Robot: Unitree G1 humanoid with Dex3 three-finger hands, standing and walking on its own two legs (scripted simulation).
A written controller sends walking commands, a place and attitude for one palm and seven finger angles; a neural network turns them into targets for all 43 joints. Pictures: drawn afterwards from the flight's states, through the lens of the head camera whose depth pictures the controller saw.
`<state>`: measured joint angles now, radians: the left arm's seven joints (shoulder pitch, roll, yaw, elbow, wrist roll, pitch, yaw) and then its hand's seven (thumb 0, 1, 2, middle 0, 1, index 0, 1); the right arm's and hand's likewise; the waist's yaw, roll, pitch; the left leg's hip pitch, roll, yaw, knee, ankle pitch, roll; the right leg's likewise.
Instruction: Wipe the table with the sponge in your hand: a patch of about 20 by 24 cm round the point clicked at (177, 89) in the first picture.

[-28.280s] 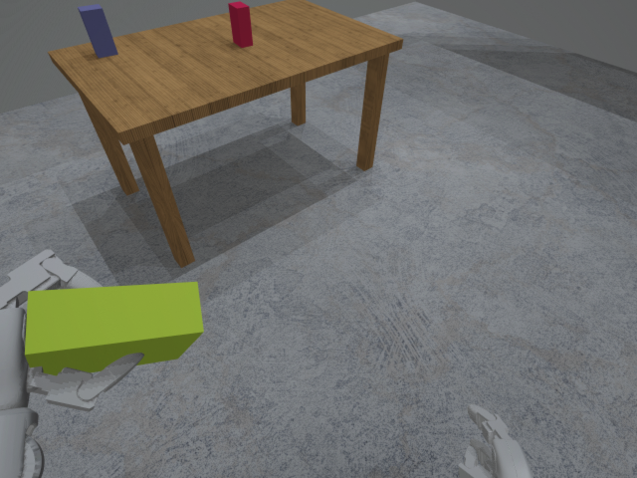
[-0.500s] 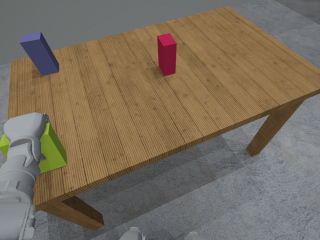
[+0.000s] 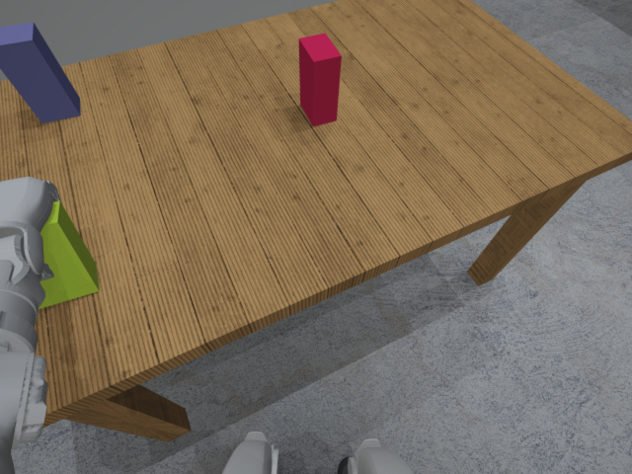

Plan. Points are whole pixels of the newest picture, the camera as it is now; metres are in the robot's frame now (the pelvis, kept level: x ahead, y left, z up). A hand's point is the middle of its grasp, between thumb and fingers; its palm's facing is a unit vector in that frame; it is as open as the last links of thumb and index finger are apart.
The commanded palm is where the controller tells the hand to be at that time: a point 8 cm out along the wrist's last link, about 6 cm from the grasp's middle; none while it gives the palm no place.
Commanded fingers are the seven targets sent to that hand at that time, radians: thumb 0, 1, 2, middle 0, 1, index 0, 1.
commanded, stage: wipe forward along the first lane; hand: left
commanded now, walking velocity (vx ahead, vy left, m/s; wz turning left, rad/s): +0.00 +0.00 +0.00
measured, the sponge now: (42, 272) +0.38 +0.38 -0.02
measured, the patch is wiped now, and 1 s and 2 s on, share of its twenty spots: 0.05 0.20 0.35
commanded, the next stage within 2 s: slide across to the middle lane in 0.16 s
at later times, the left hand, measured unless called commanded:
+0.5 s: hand (26, 213) +0.44 +0.40 +0.03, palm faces -0.16 +0.07 -0.98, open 9.3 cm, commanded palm +0.45 +0.34 +0.08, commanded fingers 0.00 0.10 1.30 -1.20 -1.60 -1.20 -1.60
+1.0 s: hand (90, 191) +0.48 +0.32 +0.04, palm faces -0.13 +0.05 -0.99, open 9.3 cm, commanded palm +0.46 +0.29 +0.08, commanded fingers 0.00 0.10 1.30 -1.20 -1.60 -1.20 -1.60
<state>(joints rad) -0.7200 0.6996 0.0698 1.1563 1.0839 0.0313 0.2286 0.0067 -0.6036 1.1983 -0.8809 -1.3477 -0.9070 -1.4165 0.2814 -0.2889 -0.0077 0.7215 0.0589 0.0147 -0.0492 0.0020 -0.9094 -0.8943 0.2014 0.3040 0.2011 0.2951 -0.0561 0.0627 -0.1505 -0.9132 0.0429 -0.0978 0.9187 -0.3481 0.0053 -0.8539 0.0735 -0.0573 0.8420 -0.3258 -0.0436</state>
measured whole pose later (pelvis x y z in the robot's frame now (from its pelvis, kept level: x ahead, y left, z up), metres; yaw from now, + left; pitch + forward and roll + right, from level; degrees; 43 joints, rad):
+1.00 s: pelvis +0.05 +0.04 +0.03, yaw +0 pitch +18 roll -3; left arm -0.80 0.41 -0.11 1.16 1.04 0.28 0.36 -0.01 -0.52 1.16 -0.80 -1.43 -0.84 -1.48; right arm 0.23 -0.22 -0.02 0.78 0.04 0.07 0.00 0.00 -0.91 -0.89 0.20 0.30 0.20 0.30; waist -0.05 0.05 -0.16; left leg -0.72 0.00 -0.05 0.76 -0.35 0.02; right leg -0.66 0.02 -0.01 0.67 -0.32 0.01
